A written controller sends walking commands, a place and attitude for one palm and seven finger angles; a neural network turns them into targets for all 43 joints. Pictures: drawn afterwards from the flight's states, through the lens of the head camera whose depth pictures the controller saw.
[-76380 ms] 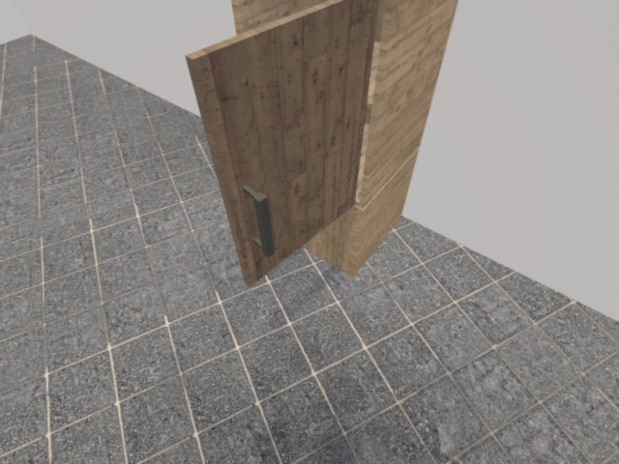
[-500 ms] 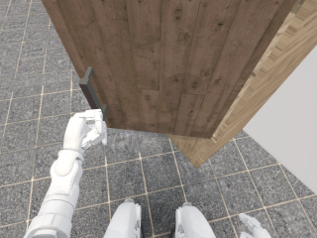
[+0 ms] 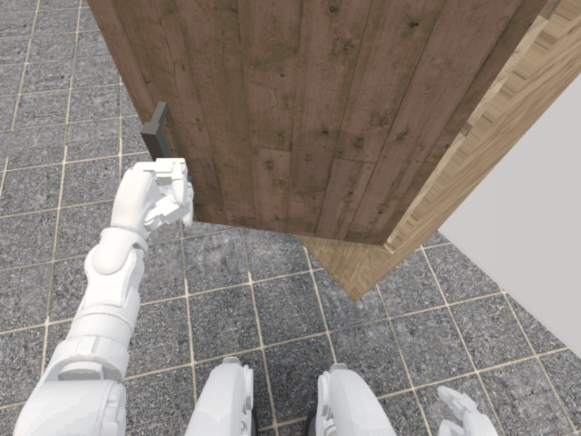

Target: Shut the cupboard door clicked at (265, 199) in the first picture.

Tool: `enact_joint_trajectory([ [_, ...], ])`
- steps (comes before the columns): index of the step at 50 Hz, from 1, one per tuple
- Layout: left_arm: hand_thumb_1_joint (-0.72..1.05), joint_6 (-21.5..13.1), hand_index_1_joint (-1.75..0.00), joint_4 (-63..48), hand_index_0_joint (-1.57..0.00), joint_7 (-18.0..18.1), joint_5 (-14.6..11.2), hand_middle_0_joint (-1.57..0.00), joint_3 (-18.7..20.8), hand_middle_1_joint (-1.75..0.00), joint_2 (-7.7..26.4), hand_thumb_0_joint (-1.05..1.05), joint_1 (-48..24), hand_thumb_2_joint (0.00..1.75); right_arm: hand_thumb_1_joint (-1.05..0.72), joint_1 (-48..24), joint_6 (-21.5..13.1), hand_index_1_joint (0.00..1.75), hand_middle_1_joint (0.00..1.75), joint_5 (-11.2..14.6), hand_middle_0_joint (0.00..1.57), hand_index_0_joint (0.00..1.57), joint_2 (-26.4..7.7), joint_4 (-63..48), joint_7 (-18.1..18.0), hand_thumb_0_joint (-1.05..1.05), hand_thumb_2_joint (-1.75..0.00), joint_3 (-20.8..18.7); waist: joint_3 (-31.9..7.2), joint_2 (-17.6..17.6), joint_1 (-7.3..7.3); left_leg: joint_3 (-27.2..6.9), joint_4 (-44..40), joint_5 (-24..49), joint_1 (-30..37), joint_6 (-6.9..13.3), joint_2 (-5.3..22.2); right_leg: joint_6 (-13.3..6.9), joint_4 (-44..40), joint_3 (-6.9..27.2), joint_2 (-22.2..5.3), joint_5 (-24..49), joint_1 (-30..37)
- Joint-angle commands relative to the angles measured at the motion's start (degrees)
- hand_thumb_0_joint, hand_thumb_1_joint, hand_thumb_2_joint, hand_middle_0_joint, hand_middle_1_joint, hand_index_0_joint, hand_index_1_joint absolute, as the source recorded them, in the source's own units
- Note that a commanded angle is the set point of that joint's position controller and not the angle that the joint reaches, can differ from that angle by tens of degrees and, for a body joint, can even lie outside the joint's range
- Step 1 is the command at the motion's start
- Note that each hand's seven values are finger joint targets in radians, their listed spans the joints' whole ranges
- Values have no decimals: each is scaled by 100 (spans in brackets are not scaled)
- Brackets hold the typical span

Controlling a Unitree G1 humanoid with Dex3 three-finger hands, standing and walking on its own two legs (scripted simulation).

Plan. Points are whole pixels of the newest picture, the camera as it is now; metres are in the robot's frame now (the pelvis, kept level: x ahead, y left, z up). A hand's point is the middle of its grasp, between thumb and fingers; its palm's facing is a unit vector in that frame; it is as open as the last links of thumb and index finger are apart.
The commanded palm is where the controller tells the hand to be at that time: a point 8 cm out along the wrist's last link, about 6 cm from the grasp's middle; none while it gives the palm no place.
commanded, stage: push the door shut along its arc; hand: left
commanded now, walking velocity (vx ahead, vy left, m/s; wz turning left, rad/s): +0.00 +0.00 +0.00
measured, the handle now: (172, 161) +0.49 +0.18 +0.03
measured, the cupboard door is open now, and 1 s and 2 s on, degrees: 44 29 15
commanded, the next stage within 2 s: pull the fist back off the door in 1.56 s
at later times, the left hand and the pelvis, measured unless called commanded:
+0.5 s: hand (209, 169) +0.47 +0.13 +0.03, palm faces -0.31 -0.95 -0.05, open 3.1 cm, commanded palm +0.48 +0.16 +0.04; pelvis -0.01 +0.02 -0.01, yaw -1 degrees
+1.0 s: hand (243, 138) +0.53 +0.08 +0.04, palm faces -0.41 -0.91 -0.04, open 3.1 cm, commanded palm +0.54 +0.12 +0.04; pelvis +0.00 +0.01 -0.02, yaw -3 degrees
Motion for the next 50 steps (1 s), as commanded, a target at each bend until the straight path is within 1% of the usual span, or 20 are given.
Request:
enact_joint_trajectory([
  [1,90,-99,-150,-830,-130,-264,-137,-130,50,-150,651,0,-2137,90,-90,554,-154,30,30,33,20,20,-974,-515,-48,0,-90,-378,-2497,285,-229,-554,-974,1436,2114,-28,-56,74,-1156,602,58,1489,955],
  [4,90,-106,-150,-683,-130,-283,-126,-130,285,-150,949,0,-2550,90,-90,592,-102,30,30,35,20,20,-1001,-467,-76,0,-90,-373,-2482,40,-278,-543,-905,1333,1915,-6,-45,96,-1178,654,49,1411,1013],
  [5,90,-124,-150,-640,-130,-306,-127,-130,106,-150,769,0,-2766,90,-90,583,-112,30,30,38,20,20,-963,-471,-67,0,-90,-352,-2389,160,-342,-535,-903,1218,1874,-4,-60,96,-1189,652,51,1283,916],
  [7,90,-220,-150,-499,-130,-276,-69,-130,212,-150,927,0,-3127,90,-90,634,-130,30,30,23,20,20,-998,-373,-78,0,-90,-354,-2442,287,-358,-619,-903,1233,2027,-20,-42,71,-1108,586,69,1200,662],
  [12,90,-298,-150,-109,-130,-281,69,-130,2,-150,789,0,-3686,90,-90,797,-136,30,30,-3,20,20,-1066,-233,-42,0,-90,-389,-2664,572,-484,-826,-958,1161,2480,-69,-4,41,-1000,461,87,1027,77],
  [13,90,-273,-150,-7,-130,-305,92,-130,-131,-150,674,0,-3854,90,-90,833,-126,30,30,-1,20,20,-1067,-214,-37,0,-90,-386,-2618,533,-579,-862,-955,1128,2486,-62,-1,43,-994,440,91,1012,-12],
  [16,90,-260,-150,86,-130,-306,121,-130,84,-150,977,0,-4158,90,-90,958,-122,30,30,-21,20,20,-1128,-198,-43,0,-90,-385,-2790,643,-569,-931,-959,1213,2549,-64,0,12,-927,417,106,1034,-33],
  [18,90,-180,-150,338,-130,-330,143,-130,13,-150,889,0,-4270,90,-90,969,-97,30,30,-12,20,20,-1127,-165,-23,0,-90,-372,-2730,551,-646,-958,-969,1128,2529,-66,20,25,-948,400,104,1001,-100],
  [20,90,-130,-150,476,-130,-336,177,-130,149,-150,1091,0,-4446,90,-90,1029,-81,30,30,-22,20,20,-1155,-145,-30,0,-90,-361,-2705,473,-693,-941,-905,1099,2370,-43,25,32,-946,413,113,974,-90],
  [23,90,-108,-150,623,-130,-355,231,-130,25,-150,990,0,-4765,90,-90,1081,-83,30,30,-38,20,20,-1151,-119,-8,0,-90,-343,-2697,676,-782,-1003,-893,1059,2439,-54,36,24,-894,388,115,939,-335],
  [26,90,-113,-150,590,-130,-374,244,-130,310,-150,1345,0,-4899,90,-90,1205,-86,30,30,-70,20,20,-1185,-130,2,0,-90,-346,-2990,782,-742,-986,-784,1418,2521,-50,38,-3,-813,388,141,1104,-249],
  [28,90,-42,-150,717,-130,-414,260,-130,218,-150,1236,0,-4950,90,-90,1208,-58,30,30,-74,20,20,-1176,-127,24,0,-90,-325,-2994,787,-794,-1000,-758,1484,2526,-55,52,11,-808,384,139,1141,-309],
  [30,90,30,-150,846,-130,-427,289,-130,380,-150,1455,0,-5031,90,-90,1272,-38,30,30,-72,20,20,-1195,-100,23,0,-90,-319,-2859,591,-841,-949,-707,1448,2294,-24,65,27,-836,400,156,1135,-220],
  [34,90,99,-150,831,-130,-469,356,-130,204,-150,1280,0,-5247,90,-90,1330,-30,30,30,-87,20,20,-1181,-92,52,0,-90,-333,-2982,757,-909,-1002,-663,1564,2445,-34,85,31,-804,377,165,1183,-389],
  [36,90,152,-150,961,-130,-494,365,-130,326,-150,1471,0,-5426,90,-90,1399,-31,30,30,-85,20,20,-1192,-78,41,0,-90,-317,-2899,660,-980,-943,-583,1513,2255,9,66,31,-805,398,193,1155,-356],
  [37,90,152,-150,888,-130,-494,393,-130,444,-150,1674,0,-5541,90,-90,1418,-25,30,30,-93,20,20,-1209,-68,28,0,-90,-309,-2989,710,-939,-927,-550,1603,2228,5,75,29,-787,415,189,1209,-265],
  [38,90,193,-150,863,-130,-523,391,-130,312,-150,1515,0,-5531,90,-90,1405,-27,30,30,-92,20,20,-1174,-87,36,0,-90,-309,-3081,809,-949,-876,-514,1685,2241,17,53,26,-811,441,193,1265,-206],
  [41,90,251,-150,828,-130,-586,374,-130,445,-150,1683,0,-5673,90,-90,1489,-55,30,30,-108,20,20,-1174,-74,35,0,-90,-300,-3259,928,-938,-880,-451,1954,2335,20,58,14,-741,424,210,1428,-208],
  [47,90,471,-150,1080,-130,-683,456,-130,567,-150,1894,0,-5697,90,-90,1537,-63,30,30,-124,20,20,-1157,-58,41,0,-90,-264,-3304,853,-949,-752,-277,2081,2008,51,50,35,-711,481,237,1625,17],
  [50,90,590,-150,1254,-130,-724,501,-130,608,-150,1992,0,-5759,90,-90,1569,-61,30,30,-124,20,20,-1153,-51,20,0,-90,-256,-3081,668,-1027,-662,-195,1915,1630,88,46,62,-764,547,246,1601,131],
])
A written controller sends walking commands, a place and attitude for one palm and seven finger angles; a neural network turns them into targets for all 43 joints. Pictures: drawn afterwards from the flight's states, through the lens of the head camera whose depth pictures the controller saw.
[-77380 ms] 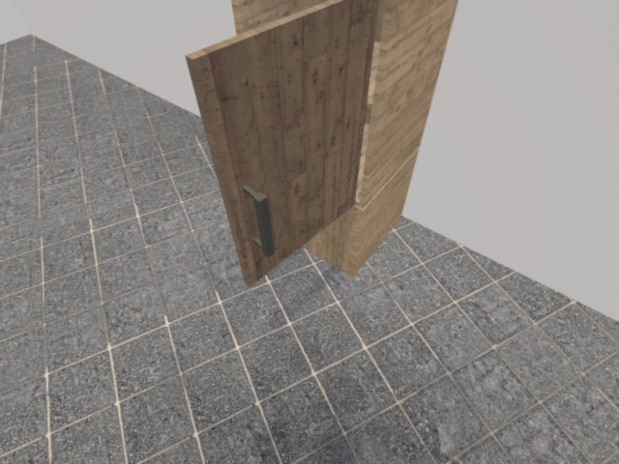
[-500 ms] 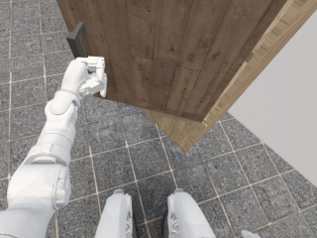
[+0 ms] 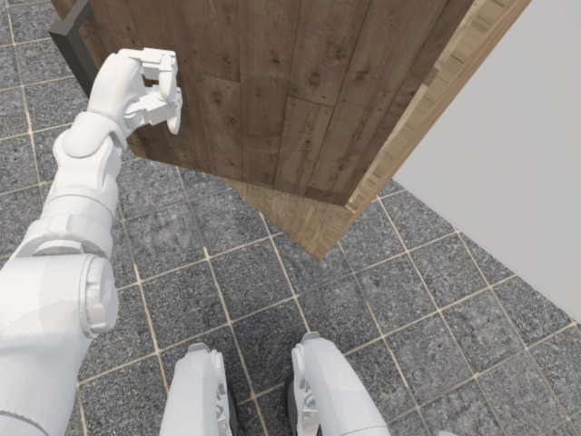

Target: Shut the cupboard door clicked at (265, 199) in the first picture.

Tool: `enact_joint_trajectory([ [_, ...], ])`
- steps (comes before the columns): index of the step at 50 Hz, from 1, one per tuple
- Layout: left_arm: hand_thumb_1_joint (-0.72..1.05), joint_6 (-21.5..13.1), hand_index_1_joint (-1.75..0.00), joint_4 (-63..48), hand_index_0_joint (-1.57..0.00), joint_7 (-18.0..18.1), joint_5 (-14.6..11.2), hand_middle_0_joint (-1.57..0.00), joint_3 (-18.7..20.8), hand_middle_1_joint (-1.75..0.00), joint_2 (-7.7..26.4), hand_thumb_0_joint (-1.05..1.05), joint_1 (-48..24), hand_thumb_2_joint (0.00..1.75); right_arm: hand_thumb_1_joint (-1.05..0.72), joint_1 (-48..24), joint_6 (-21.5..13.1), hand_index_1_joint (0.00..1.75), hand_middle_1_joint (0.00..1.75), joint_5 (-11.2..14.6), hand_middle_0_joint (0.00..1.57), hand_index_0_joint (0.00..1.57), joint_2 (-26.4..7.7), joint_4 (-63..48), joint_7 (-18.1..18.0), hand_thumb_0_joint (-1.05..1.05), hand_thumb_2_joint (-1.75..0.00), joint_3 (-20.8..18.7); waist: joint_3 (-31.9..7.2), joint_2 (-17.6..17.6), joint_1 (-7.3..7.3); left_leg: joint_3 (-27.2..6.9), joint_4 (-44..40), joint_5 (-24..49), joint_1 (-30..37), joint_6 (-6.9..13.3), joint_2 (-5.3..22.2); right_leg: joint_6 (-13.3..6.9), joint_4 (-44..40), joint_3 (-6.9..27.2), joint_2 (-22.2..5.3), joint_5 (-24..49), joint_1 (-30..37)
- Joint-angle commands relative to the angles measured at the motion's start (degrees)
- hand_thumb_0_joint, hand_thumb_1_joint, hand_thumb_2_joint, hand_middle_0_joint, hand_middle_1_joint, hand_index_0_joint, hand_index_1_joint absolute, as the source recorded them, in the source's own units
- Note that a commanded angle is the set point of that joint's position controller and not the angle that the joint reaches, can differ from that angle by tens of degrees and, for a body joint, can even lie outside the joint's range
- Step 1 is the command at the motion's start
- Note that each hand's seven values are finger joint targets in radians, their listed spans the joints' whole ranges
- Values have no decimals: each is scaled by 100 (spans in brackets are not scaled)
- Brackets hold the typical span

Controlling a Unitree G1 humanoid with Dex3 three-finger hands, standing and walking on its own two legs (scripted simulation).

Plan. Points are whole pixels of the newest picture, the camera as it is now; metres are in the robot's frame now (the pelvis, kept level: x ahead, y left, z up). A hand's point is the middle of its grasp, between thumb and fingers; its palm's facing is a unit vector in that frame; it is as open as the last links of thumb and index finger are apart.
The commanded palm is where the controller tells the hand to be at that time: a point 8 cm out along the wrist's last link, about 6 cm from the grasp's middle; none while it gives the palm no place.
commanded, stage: push the door shut along its arc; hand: left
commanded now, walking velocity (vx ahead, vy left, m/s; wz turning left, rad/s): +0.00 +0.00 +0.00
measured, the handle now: (102, 78) +0.58 +0.18 +0.06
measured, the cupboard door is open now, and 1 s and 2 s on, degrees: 29 15 15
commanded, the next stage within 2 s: pull the fist back off the door in 0.56 s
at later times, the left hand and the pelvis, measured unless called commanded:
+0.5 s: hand (186, 86) +0.55 +0.08 +0.06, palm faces -0.45 -0.89 -0.03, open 3.3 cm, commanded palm +0.58 +0.09 +0.06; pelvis -0.01 +0.00 -0.02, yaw -1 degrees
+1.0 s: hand (223, 82) +0.57 +0.03 +0.05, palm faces -0.05 -1.00 -0.09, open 3.1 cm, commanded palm +0.54 +0.08 +0.06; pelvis +0.00 +0.00 -0.01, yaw -1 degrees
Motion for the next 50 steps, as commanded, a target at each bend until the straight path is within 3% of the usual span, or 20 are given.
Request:
enact_joint_trajectory([
  [1,90,-199,-150,-1107,-130,-66,-128,-130,210,-150,1093,0,-2854,90,-90,1042,-147,30,30,-18,20,20,-1096,-237,-116,0,-90,-399,-3238,460,-233,-649,-645,2114,2705,50,-106,36,-1087,563,117,1691,1185],
  [3,90,-157,-150,-1184,-130,-148,-113,-130,95,-150,1004,0,-2862,90,-90,1010,-161,30,30,-24,20,20,-1102,-244,-124,0,-90,-415,-3416,554,-209,-647,-614,2182,2798,28,-112,32,-1076,571,111,1761,1210],
  [7,90,-64,-150,-1167,-130,-303,-161,-130,59,-150,1093,0,-3256,90,-90,1039,-241,30,30,-21,20,20,-1129,-167,-177,0,-90,-410,-3335,549,-335,-605,-518,2010,2643,65,-111,43,-1141,647,111,1654,1187],
  [10,90,47,-150,-1092,-130,-366,-164,-130,-161,-150,877,0,-3484,90,-90,1011,-324,30,30,-22,20,20,-1114,-87,-201,0,-90,-409,-3311,681,-430,-606,-442,1924,2653,68,-114,28,-1169,663,117,1518,1008],
  [15,90,195,-150,-916,-130,-426,-145,-130,-194,-150,948,0,-3984,90,-90,1059,-462,30,30,-54,20,20,-1145,22,-271,0,-90,-366,-3246,688,-576,-607,-314,1751,2452,103,-103,24,-1136,665,133,1285,851],
  [18,90,263,-150,-834,-130,-418,-105,-130,-345,-150,774,0,-4233,90,-90,1067,-560,30,30,-83,20,20,-1167,108,-286,0,-90,-358,-3332,973,-656,-668,-252,1834,2710,100,-87,5,-1042,561,151,1264,438],
  [20,90,327,-150,-752,-130,-407,-73,-130,-338,-150,825,0,-4396,90,-90,1100,-610,30,30,-97,20,20,-1188,141,-299,0,-90,-341,-3215,910,-711,-680,-240,1741,2642,104,-81,11,-1020,519,160,1167,354],
  [23,90,372,-150,-897,-130,-407,-33,-130,-372,-150,802,0,-4607,90,-90,1143,-690,30,30,-138,20,20,-1202,182,-291,0,-90,-355,-3526,1227,-708,-730,-208,1982,2955,94,-89,-15,-912,441,177,1281,153],
  [30,90,598,-150,-748,-130,-345,146,-130,-430,-150,783,0,-4999,90,-90,1278,-761,30,30,-188,20,20,-1236,298,-294,0,-90,-345,-3508,1289,-864,-862,-205,1939,3107,81,-52,-11,-769,272,195,1212,-269],
  [33,90,647,-150,-805,-130,-312,214,-130,-608,-150,530,0,-5186,90,-90,1328,-790,30,30,-222,20,20,-1245,350,-282,0,-90,-362,-3629,1457,-927,-980,-241,2063,3455,62,-31,-21,-702,184,194,1231,-594],
  [34,90,716,-150,-788,-130,789,-212,-130,541,-150,754,0,-5021,90,-90,1780,-784,30,30,-339,20,20,-1130,74,-200,0,-90,-275,-3573,1374,-657,-1147,-491,1837,3271,-38,84,17,-647,163,148,1206,-519],
  [35,90,743,-150,-553,-130,1334,-42,-130,370,-150,519,0,-4754,90,-90,1703,-748,30,30,-380,20,20,-1108,57,-80,0,-90,-263,-3455,1349,-666,-1231,-591,1679,3188,-90,113,46,-639,162,127,1114,-561],
  [38,90,578,-150,-701,-130,2305,54,-130,419,-150,-27,0,-4344,90,-90,1776,-638,30,30,-526,20,20,-1038,-11,165,0,-90,-339,-3447,1252,-543,-1342,-784,1671,3323,-188,133,95,-620,127,76,1108,-520],
  [40,90,191,-150,-1228,-130,3060,346,-130,448,-150,-160,0,-4294,90,-90,1820,-613,30,30,-655,20,20,-968,-52,334,0,-90,-395,-3761,1468,-428,-1279,-794,1989,3568,-247,114,115,-643,170,66,1263,-417],
  [41,90,-79,-150,-1495,-130,3362,627,-130,389,-150,-179,0,-4310,90,-90,1837,-613,30,30,-710,20,20,-954,-64,424,0,-90,-445,-3992,1540,-414,-1318,-761,2227,3803,-293,129,125,-591,183,75,1358,-470],
  [43,90,-379,-150,-1615,-130,3617,1078,-130,169,-150,-149,0,-4044,90,-90,1895,-499,30,30,-738,20,20,-961,-4,583,0,-90,-532,-4188,1498,-442,-1211,-712,2599,3891,-320,120,107,-666,194,85,1559,-197],
  [45,90,-531,-150,-1490,-130,3534,1274,-130,27,-150,-120,0,-3858,90,-90,1948,-364,30,30,-696,20,20,-966,33,653,0,-90,-594,-4097,1236,-485,-1051,-770,2489,3691,-270,67,97,-849,240,97,1646,302],
  [46,90,-579,-150,-1494,-130,3445,1263,-130,107,-150,22,0,-3910,90,-90,2002,-304,30,30,-689,20,20,-983,47,644,0,-90,-599,-4099,1116,-500,-1019,-804,2526,3638,-237,47,97,-876,251,98,1739,520],
  [47,90,-550,-150,-1391,-130,3336,1176,-130,43,-150,-96,0,-3792,90,-90,1940,-251,30,30,-633,20,20,-967,6,639,0,-90,-603,-4015,975,-502,-914,-856,2314,3429,-197,-4,113,-1008,296,105,1745,799],
  [50,90,-436,-150,-1112,-130,3130,776,-130,645,-150,402,0,-3341,90,-90,1845,-134,30,30,-511,20,20,-940,-111,534,0,-90,-533,-3710,315,-309,-618,-1010,1787,2542,-101,-115,151,-1293,493,114,1752,1852],
])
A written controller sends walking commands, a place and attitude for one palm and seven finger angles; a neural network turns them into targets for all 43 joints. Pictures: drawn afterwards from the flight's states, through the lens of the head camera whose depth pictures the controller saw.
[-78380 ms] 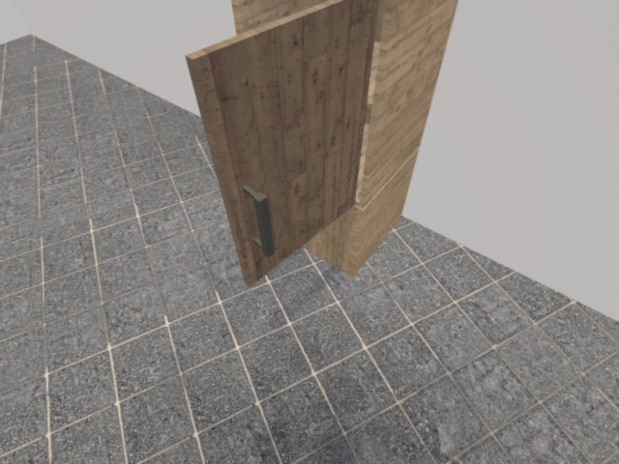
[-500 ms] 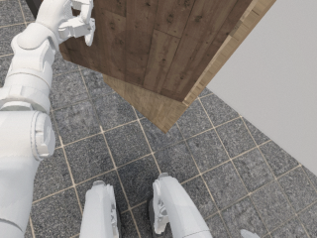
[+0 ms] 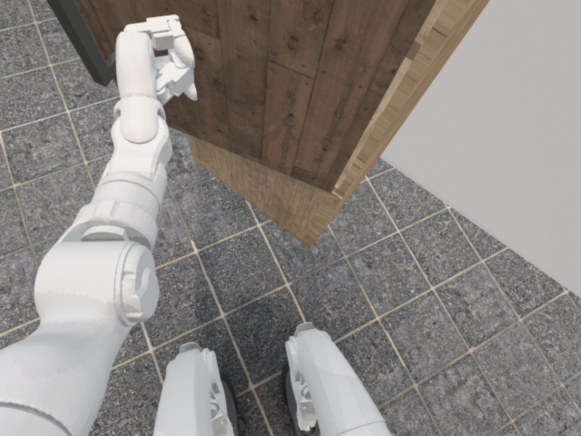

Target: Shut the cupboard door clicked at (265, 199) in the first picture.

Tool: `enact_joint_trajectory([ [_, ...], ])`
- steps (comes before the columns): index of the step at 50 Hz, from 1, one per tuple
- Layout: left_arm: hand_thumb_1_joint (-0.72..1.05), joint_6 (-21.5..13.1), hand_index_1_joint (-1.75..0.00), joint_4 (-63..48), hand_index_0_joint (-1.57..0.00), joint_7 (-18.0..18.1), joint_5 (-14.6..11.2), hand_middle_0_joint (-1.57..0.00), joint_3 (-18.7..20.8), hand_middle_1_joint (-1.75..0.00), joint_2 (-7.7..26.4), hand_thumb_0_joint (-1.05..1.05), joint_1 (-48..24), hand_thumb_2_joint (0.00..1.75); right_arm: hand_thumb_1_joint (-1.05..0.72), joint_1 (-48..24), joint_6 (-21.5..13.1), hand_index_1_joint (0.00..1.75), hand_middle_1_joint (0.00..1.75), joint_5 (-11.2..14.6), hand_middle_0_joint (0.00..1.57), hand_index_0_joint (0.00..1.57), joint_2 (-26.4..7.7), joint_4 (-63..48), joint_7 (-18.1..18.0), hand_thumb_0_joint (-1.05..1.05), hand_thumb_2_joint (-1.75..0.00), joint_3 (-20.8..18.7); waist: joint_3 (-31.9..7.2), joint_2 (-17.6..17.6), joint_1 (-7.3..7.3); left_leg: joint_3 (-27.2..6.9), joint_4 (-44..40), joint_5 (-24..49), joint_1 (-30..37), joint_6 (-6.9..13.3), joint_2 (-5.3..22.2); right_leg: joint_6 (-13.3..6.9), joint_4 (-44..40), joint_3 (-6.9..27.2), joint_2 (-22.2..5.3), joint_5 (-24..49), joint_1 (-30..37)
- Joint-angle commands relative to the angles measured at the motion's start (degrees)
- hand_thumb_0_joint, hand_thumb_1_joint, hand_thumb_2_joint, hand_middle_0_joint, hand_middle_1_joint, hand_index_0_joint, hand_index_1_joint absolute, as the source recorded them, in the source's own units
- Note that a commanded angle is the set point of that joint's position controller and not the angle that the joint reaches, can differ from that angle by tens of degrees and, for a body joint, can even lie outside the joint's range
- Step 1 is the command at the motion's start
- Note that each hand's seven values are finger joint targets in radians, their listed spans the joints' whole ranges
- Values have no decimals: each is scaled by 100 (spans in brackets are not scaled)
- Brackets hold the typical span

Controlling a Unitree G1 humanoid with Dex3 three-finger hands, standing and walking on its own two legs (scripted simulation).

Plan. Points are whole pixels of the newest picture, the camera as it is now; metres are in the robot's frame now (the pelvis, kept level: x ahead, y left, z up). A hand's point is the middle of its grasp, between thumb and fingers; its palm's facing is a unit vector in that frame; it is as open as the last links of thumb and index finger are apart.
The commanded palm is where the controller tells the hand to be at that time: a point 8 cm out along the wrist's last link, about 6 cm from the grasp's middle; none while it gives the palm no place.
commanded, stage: pull the fist back off the door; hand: left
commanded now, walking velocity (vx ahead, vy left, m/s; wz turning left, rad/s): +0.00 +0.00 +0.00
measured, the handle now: (85, 18) +0.66 +0.16 +0.06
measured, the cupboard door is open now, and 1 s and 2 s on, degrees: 15 15 15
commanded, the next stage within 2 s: draw the hand back to the body in 0.54 s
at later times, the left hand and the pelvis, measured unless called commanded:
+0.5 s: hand (184, 129) +0.48 +0.05 +0.06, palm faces -0.04 -1.00 -0.03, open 3.1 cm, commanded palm +0.47 +0.11 +0.07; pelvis +0.01 -0.03 +0.03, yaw +4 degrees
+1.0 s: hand (89, 163) +0.41 +0.12 +0.14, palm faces +0.01 -1.00 -0.04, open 3.1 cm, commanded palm +0.37 +0.17 +0.15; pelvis +0.03 -0.01 +0.09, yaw +3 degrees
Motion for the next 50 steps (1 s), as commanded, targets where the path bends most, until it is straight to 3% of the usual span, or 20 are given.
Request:
enact_joint_trajectory([
  [1,90,-405,-150,-1218,-130,-180,-412,-130,485,-150,1282,0,-2780,90,-90,1187,54,30,30,133,20,20,-1310,-310,-197,0,-90,-472,-3676,133,-18,-628,-1040,1790,2841,-62,-156,141,-1380,456,79,1824,2354],
  [5,90,-765,-150,-1178,-130,-246,-525,-130,387,-150,916,0,-1763,90,-90,1022,71,30,30,144,20,20,-1148,-422,-187,0,-90,-459,-3219,-174,203,-423,-1099,1814,2474,-50,-207,164,-1484,579,44,2121,2784],
  [7,90,-978,-150,-1102,-130,-309,-457,-130,177,-150,679,0,-1404,90,-90,957,92,30,30,140,20,20,-1131,-395,-169,0,-90,-491,-3082,-148,204,-373,-1069,1914,2536,-51,-202,163,-1458,593,24,2325,2708],
  [10,90,-1014,-150,-935,-130,-493,-464,-130,-217,-150,255,0,-833,90,-90,853,200,30,30,199,20,20,-1131,-418,-139,0,-90,-557,-2692,-466,189,-247,-1082,1615,2205,-32,-256,201,-1636,775,-35,2322,2958],
  [13,90,-984,-150,-1190,-130,-659,-686,-130,-386,-150,-13,0,-753,90,-90,712,280,30,30,282,20,20,-1144,-474,-184,0,-90,-614,-2810,-466,234,-210,-1075,1610,2345,-33,-301,216,-1717,865,-83,2392,3084],
  [17,90,-1211,-150,-2055,-130,-707,-929,-130,-751,-150,-393,0,-1011,90,-90,458,294,30,30,343,20,20,-1111,-506,-264,0,-90,-669,-3168,-85,269,-245,-1098,1834,2962,-44,-333,206,-1700,824,-114,2563,3001],
  [19,90,-1424,-150,-2514,-130,-622,-945,-130,-597,-150,-107,0,-1209,90,-90,359,285,30,30,329,20,20,-1127,-487,-312,0,-90,-680,-3422,-16,341,-257,-1057,1878,3055,-40,-340,201,-1643,837,-122,2582,3109],
  [22,90,-1688,-150,-2802,-130,-486,-802,-130,-720,-150,-131,0,-1053,90,-90,221,245,30,30,322,20,20,-1092,-438,-351,0,-90,-707,-3679,159,400,-293,-1045,2111,3390,-53,-330,198,-1518,790,-126,2780,3036],
  [24,90,-1681,-150,-2590,-130,-402,-702,-130,-809,-150,-205,0,-830,90,-90,122,266,30,30,307,20,20,-1086,-419,-350,0,-90,-689,-3455,56,381,-288,-1054,2033,3311,-51,-325,221,-1523,770,-127,2691,2947],
  [26,90,-1508,-150,-1932,-130,-312,-575,-130,-732,-150,-89,0,-762,90,-90,115,337,30,30,313,20,20,-1103,-375,-393,0,-90,-646,-2922,-423,249,-248,-1023,1689,2801,-9,-326,280,-1624,858,-129,2444,2937],
  [30,90,-1104,-150,-1179,-130,-274,-589,-130,-574,-150,7,0,-631,90,-90,-76,434,30,30,359,20,20,-1058,-485,-441,0,-90,-559,-2518,-777,292,-189,-1055,1139,2039,-12,-372,311,-1881,1116,-194,1857,3255],
  [33,90,-1196,-150,-1552,-130,-372,-780,-130,-448,-150,9,0,-714,90,-90,-116,405,30,30,344,20,20,-1071,-591,-449,0,-90,-554,-3155,-388,461,-205,-1079,1541,2487,-43,-368,245,-1638,949,-161,2325,3278],
  [35,90,-1320,-150,-2295,-130,-489,-914,-130,-181,-150,292,0,-226,90,-90,-123,400,30,30,377,20,20,-1099,-787,-431,0,-90,-574,-3821,-266,798,-205,-1302,1940,3082,-79,-356,202,-1609,867,-136,2715,3722],
  [37,90,-1365,-150,-3151,-130,-609,-1012,-130,-173,-150,374,0,307,90,-90,-130,398,30,30,439,20,20,-1100,-961,-431,0,-90,-596,-4336,-61,997,-226,-1560,2460,3791,-97,-340,193,-1656,800,-119,3244,4064],
  [38,90,-1306,-150,-3539,-130,-682,-1047,-130,-294,-150,275,0,734,90,-90,-134,404,30,30,484,20,20,-1064,-1044,-418,0,-90,-600,-4350,-94,1081,-210,-1726,2590,4019,-108,-337,191,-1769,766,-107,3403,4300],
  [41,90,-895,-150,-4170,-130,-880,-1162,-130,-673,-150,-27,0,1871,90,-90,-146,449,30,30,627,20,20,-1022,-1215,-460,0,-90,-583,-3731,-664,1094,-169,-2176,2522,4218,-66,-308,245,-2221,717,-81,3441,4702],
  [43,90,-571,-150,-4442,-130,-966,-1284,-130,-888,-150,-179,0,2258,90,-90,-204,492,30,30,716,20,20,-1003,-1259,-542,0,-90,-571,-2878,-1085,990,-97,-2463,2071,4103,-17,-309,334,-2699,747,-101,3046,4806],
  [45,90,-370,-150,-4375,-130,-1022,-1462,-130,-1046,-150,-311,0,2464,90,-90,-418,475,30,30,783,20,20,-1010,-1304,-650,0,-90,-508,-1728,-1658,869,-70,-2726,951,3760,12,-332,407,-3458,1010,-204,1253,4587],
  [47,90,-375,-150,-4759,-130,-1001,-1589,-130,-938,-150,-180,0,2471,90,-90,-548,393,30,30,799,20,20,-1030,-1306,-790,0,-90,-476,-1513,-1342,917,-51,-2930,1131,4135,27,-337,322,-3601,931,-213,1316,4695],
  [50,90,-556,-150,-5220,-130,-1075,-1580,-130,-1031,-150,-143,0,2722,90,-90,-589,257,30,30,794,20,20,-1009,-1211,-868,0,-90,-467,-1638,-765,1023,-163,-3140,1715,4952,-18,-286,203,-3375,580,-142,2163,4728],
])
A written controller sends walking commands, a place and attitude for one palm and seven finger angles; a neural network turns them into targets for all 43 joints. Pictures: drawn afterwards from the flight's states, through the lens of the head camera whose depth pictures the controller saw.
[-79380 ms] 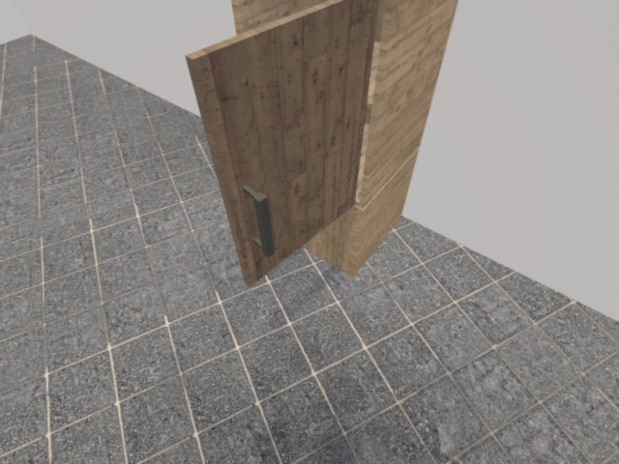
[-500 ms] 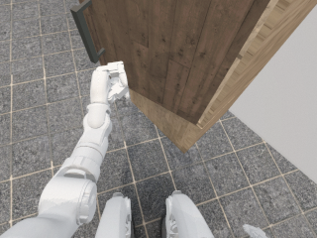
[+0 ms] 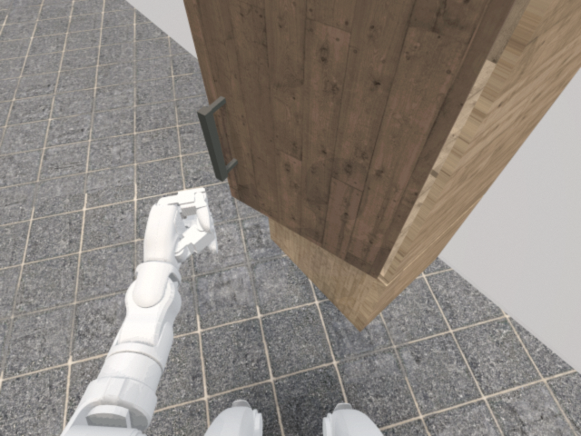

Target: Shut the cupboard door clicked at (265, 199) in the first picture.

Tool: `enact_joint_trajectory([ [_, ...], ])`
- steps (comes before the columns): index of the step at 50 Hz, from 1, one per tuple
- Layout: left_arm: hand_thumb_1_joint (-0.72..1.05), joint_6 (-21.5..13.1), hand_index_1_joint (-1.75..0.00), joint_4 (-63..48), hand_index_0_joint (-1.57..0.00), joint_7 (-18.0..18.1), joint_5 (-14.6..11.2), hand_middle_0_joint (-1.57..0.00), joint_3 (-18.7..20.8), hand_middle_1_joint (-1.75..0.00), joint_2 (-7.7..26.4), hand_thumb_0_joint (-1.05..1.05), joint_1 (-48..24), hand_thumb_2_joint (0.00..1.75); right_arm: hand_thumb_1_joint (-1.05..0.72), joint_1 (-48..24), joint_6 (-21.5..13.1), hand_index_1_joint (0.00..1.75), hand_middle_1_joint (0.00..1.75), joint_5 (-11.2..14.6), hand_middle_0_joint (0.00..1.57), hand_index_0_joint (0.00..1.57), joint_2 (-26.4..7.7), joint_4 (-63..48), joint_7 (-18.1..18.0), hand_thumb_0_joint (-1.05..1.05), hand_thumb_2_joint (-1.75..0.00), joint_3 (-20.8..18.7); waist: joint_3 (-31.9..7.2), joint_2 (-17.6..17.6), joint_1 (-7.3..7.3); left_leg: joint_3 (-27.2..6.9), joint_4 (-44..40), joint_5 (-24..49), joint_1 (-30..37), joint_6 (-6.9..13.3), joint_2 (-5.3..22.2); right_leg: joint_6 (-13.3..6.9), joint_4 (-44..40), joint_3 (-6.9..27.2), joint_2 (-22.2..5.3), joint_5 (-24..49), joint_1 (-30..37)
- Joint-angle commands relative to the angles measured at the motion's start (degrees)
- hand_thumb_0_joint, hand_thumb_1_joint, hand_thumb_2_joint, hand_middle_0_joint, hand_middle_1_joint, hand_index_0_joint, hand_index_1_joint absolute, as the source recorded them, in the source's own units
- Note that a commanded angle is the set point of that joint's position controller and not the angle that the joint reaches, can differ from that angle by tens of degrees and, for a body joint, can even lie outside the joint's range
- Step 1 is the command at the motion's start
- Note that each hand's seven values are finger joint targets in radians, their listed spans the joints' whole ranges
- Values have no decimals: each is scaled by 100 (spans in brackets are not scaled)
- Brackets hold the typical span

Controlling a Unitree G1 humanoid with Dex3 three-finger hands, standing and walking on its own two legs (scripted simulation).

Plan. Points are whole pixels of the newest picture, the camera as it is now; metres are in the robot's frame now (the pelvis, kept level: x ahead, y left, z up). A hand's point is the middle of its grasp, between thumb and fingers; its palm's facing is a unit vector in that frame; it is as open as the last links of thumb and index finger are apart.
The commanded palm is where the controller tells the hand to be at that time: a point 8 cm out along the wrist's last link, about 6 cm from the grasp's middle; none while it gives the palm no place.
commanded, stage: draw the hand back to the body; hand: left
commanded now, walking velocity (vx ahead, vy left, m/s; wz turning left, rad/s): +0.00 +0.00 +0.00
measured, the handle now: (220, 141) +0.64 +0.14 -0.03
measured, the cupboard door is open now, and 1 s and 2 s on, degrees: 15 15 15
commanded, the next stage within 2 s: step back with the hand held close in 1.24 s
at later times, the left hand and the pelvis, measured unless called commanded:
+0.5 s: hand (67, 264) +0.28 +0.22 +0.15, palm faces +0.19 -0.95 -0.26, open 3.6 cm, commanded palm +0.24 +0.26 +0.17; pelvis +0.02 +0.03 +0.06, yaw +1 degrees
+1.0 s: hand out of the picture +0.20 +0.29 +0.24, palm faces +0.50 -0.75 -0.43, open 6.9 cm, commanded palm +0.16 +0.32 +0.25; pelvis +0.03 +0.01 +0.08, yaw +2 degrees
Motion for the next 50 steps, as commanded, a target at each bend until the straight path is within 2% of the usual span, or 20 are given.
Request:
enact_joint_trajectory([
  [1,90,-519,-150,-2057,-130,-116,-105,-130,-79,-150,590,0,-1649,90,-90,-128,-454,30,30,21,20,20,-842,-756,-220,0,-90,-360,-1769,-109,-134,-320,-853,1393,1842,62,-50,170,-1216,261,-40,1925,1400],
  [2,90,-532,-150,-2057,-130,-154,-99,-130,-11,-150,640,0,-1233,90,-90,-183,-477,30,30,20,20,20,-814,-738,-213,0,-90,-348,-1793,42,-26,-358,-939,1598,2086,30,-29,144,-1208,196,-30,2068,1404],
  [4,90,-461,-147,-2220,-127,-299,-84,-127,-132,-147,634,0,-607,90,-90,-319,-498,30,30,53,20,20,-817,-839,-183,0,-90,-328,-1568,261,62,-393,-1161,1747,2391,-14,8,117,-1290,116,-11,2067,1382],
  [8,90,4,-135,-2818,-116,-485,-209,-116,-53,-135,805,0,231,90,-90,-628,-487,30,30,135,20,20,-826,-1144,-176,0,-90,-274,-1271,381,210,-458,-1595,1811,2681,-54,60,88,-1484,12,-2,1959,1705],
  [9,90,311,-132,-3361,-113,-109,206,-113,-268,-132,1015,0,296,90,-90,-954,-293,30,30,150,20,20,-660,-1343,-320,0,-90,-326,-1547,119,364,-468,-1951,1864,3037,-88,68,45,-1825,297,-82,1984,2158],
  [10,90,538,-129,-3657,-111,103,237,-111,-276,-129,937,0,465,90,-90,-989,-231,30,30,150,20,20,-623,-1451,-417,0,-90,-302,-1323,15,269,-437,-2072,1781,3063,-66,84,72,-1981,286,-96,1971,2305],
  [11,90,700,-126,-4006,-108,207,213,-108,-229,-126,977,0,698,90,-90,-1011,-238,30,30,136,20,20,-614,-1543,-487,0,-90,-274,-1300,-147,300,-432,-2117,1881,3030,-34,64,85,-2062,283,-113,2109,2537],
  [12,90,857,-123,-4128,-105,319,262,-105,-143,-123,1107,0,967,90,-90,-1083,-216,30,30,136,20,20,-603,-1525,-539,0,-90,-241,-1080,-32,324,-404,-2221,1925,3043,-28,88,97,-2155,300,-145,2185,2671],
  [14,90,1116,-117,-4364,-100,495,318,-100,4,-117,1266,0,1059,90,-90,-1188,-183,30,30,142,20,20,-577,-1512,-638,0,-90,-179,-746,-131,299,-434,-2442,1915,3209,-21,129,101,-2386,265,-146,2178,2800],
  [16,90,1300,-111,-4704,-94,613,349,-94,133,-111,1434,0,1104,90,-90,-1255,-229,30,30,121,20,20,-578,-1490,-726,0,-90,-147,-640,-151,300,-443,-2624,1990,3446,-2,133,100,-2636,279,-167,2225,3066],
  [17,90,1390,-108,-4780,-92,637,370,-92,31,-108,1273,0,1217,90,-90,-1308,-258,30,30,123,20,20,-534,-1477,-745,0,-90,-97,-485,-53,288,-466,-2738,2078,3617,-15,151,99,-2714,234,-170,2238,3073],
  [23,90,1758,-90,-5468,-75,754,398,-75,114,-90,1225,0,1988,90,-90,-1441,-519,30,30,56,20,20,-515,-1341,-742,0,-90,29,-190,348,364,-638,-3335,2398,4398,-120,236,87,-3280,138,-169,2241,3541],
  [27,90,1873,-78,-5825,-64,769,393,-64,502,-78,1414,0,2811,90,-90,-1506,-653,30,30,7,20,20,-533,-1265,-676,0,-90,54,27,41,474,-638,-3613,2975,4544,-192,279,102,-3542,83,-175,2544,3934],
  [31,90,1889,-66,-6144,-53,802,397,-53,1135,-66,1826,0,3250,90,-90,-1574,-733,30,30,-54,20,20,-568,-1151,-635,0,-90,25,220,-74,567,-591,-3815,2862,4512,-204,275,117,-3768,78,-171,2489,4184],
  [34,90,1828,-57,-6621,-45,841,382,-45,1517,-57,2004,0,3379,90,-90,-1627,-815,30,30,-56,20,20,-509,-1118,-624,0,-90,13,104,214,616,-486,-3837,2871,4581,-174,213,116,-3836,108,-191,2590,4371],
  [37,90,1753,-48,-6968,-36,871,388,-36,1790,-48,2150,0,3600,90,-90,-1669,-939,30,30,-50,20,20,-517,-1038,-594,0,-90,-17,218,433,632,-473,-3879,2839,4582,-183,209,117,-3922,128,-194,2514,4392],
  [43,90,1607,-30,-7163,-20,929,324,-20,2491,-30,2442,0,4317,90,-90,-1637,-1164,30,30,-53,20,20,-559,-894,-571,0,-90,-119,310,266,715,-377,-3874,2738,4488,-144,159,122,-3971,124,-187,2547,4431],
  [44,90,1621,-30,-6846,-20,895,336,-20,2245,-30,2143,0,4403,90,-90,-1618,-1175,30,30,-66,20,20,-570,-839,-565,0,-90,-120,556,62,659,-352,-3893,2603,4429,-127,153,141,-4006,115,-191,2462,4274],
  [47,90,1667,-30,-6344,-20,831,328,-20,1915,-30,1803,0,4305,90,-90,-1589,-1153,30,30,-39,20,20,-672,-786,-553,0,-90,-190,1064,-302,551,-323,-3970,2107,4328,-64,170,179,-4163,150,-221,2025,3950],
  [50,90,1570,-30,-6463,-20,870,378,-20,2036,-30,2015,0,3978,90,-90,-1587,-1196,30,30,-60,20,20,-701,-780,-604,0,-90,-236,781,-226,587,-299,-3963,1913,4421,3,113,195,-4146,183,-238,1855,3999],
])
